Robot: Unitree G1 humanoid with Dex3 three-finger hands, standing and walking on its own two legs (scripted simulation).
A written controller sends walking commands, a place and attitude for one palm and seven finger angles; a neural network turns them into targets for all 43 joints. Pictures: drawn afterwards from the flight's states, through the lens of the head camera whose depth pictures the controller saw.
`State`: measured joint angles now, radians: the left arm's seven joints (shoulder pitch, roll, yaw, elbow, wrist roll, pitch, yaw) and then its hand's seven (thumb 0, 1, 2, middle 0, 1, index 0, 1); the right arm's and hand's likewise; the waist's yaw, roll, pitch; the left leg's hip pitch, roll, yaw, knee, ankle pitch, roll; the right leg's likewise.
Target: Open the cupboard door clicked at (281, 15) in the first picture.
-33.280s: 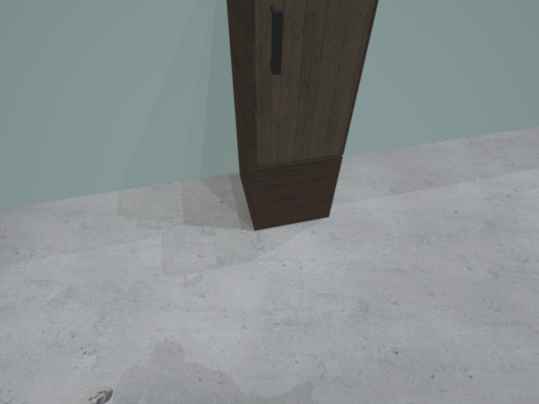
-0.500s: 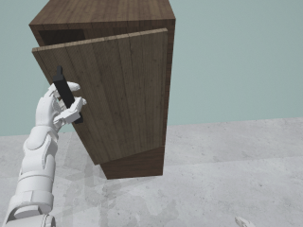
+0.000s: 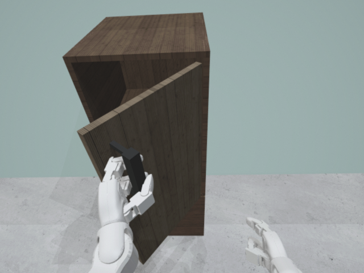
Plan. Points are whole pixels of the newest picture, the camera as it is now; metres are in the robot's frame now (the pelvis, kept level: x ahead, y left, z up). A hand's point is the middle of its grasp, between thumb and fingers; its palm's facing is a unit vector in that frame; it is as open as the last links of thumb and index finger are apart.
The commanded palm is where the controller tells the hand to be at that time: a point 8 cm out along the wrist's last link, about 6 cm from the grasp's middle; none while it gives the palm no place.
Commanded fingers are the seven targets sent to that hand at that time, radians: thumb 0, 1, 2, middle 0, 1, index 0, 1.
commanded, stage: pull the door open along its arc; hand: left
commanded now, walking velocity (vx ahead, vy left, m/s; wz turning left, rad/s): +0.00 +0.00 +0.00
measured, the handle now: (131, 175) +0.28 +0.13 +0.13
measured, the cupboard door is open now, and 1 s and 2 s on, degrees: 52 45 53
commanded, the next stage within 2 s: open thumb and fingers to let go in 0.04 s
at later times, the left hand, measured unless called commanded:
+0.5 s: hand (149, 184) +0.25 +0.08 +0.14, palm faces +0.40 -0.91 +0.02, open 9.4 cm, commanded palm +0.20 +0.13 +0.13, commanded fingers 0.00 -0.43 0.33 -0.31 -1.21 -0.31 -1.21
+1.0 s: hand (135, 183) +0.25 +0.11 +0.13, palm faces +0.33 -0.94 +0.02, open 15.4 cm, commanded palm +0.20 +0.14 +0.13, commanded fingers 0.00 -0.50 0.30 -0.15 -0.30 -0.15 -0.30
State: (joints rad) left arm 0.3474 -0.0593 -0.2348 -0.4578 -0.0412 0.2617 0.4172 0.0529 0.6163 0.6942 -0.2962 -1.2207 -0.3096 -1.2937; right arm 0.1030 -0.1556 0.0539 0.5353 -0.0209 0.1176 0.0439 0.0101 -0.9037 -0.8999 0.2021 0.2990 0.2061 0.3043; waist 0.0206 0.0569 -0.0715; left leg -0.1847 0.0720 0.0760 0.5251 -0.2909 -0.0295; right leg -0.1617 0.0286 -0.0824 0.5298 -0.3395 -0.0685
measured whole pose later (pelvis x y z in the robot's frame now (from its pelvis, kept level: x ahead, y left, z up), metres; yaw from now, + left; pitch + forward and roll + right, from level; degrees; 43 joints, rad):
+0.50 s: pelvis -0.02 -0.02 +0.00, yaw -1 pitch -4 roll +2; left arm 0.17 -0.07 -0.14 -0.26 -0.04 0.14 0.49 0.01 0.18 0.61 -0.34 -1.27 -0.33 -1.27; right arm 0.12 -0.21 0.02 0.65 -0.03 0.08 -0.04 0.01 -0.91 -0.90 0.20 0.30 0.20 0.30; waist 0.03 0.09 -0.03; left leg -0.18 0.04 -0.09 0.52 -0.25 0.02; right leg -0.16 0.06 -0.08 0.52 -0.31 -0.10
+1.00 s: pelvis -0.03 +0.04 +0.00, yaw -1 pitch -4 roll -1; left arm 0.06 -0.08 -0.28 -0.22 0.04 0.22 0.59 -0.01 -0.50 0.31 -0.25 -0.59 -0.24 -0.60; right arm 0.08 -0.17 0.03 0.64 -0.04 0.08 0.01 0.01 -0.91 -0.90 0.20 0.30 0.20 0.30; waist 0.03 0.04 -0.01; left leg -0.23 0.00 -0.06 0.61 -0.31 -0.01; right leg -0.19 0.00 -0.05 0.57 -0.31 -0.02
